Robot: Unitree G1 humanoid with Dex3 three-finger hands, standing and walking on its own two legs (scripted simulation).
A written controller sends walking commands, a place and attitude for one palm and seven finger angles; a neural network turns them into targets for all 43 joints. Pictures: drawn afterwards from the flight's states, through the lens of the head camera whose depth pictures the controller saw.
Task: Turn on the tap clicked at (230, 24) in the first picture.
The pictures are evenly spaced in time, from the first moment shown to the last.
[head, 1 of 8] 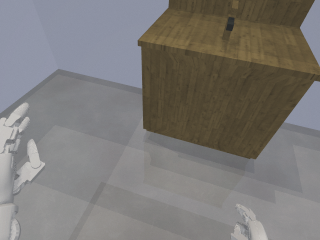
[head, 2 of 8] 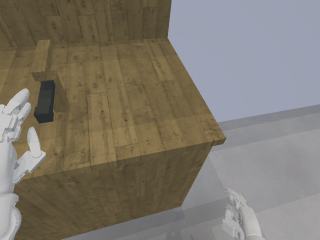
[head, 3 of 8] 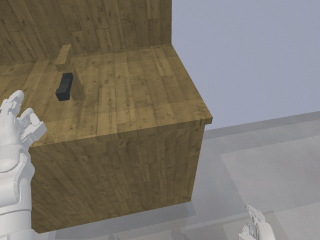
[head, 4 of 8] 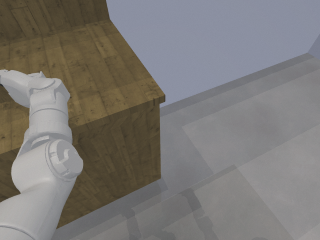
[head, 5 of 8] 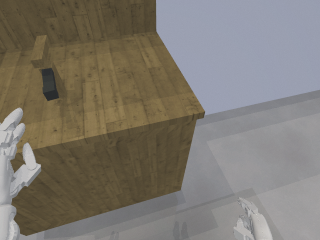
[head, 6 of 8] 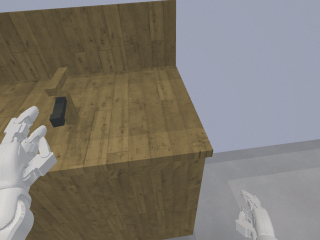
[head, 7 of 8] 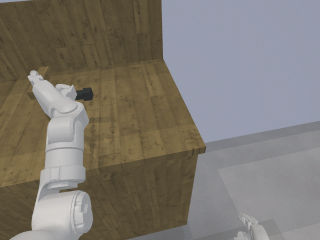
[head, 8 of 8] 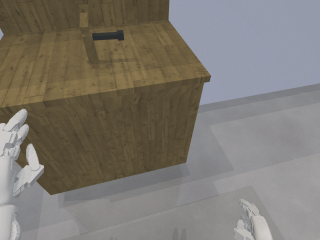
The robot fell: no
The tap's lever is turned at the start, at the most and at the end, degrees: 0 84 84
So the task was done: no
